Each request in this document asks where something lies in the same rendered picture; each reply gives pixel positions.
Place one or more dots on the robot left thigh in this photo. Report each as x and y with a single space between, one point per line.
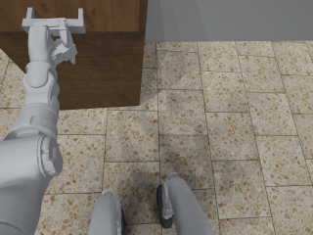
106 212

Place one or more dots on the drawer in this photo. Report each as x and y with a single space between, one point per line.
98 15

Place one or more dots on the left robot forearm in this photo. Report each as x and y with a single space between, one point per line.
40 109

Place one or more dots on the handle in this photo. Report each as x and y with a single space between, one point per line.
75 26

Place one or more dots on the left robot hand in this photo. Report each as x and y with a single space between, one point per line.
42 47

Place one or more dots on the cabinet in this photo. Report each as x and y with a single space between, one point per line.
108 66

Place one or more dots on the robot left upper arm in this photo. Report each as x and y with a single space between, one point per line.
27 166

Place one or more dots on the left robot shin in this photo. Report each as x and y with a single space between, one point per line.
118 222

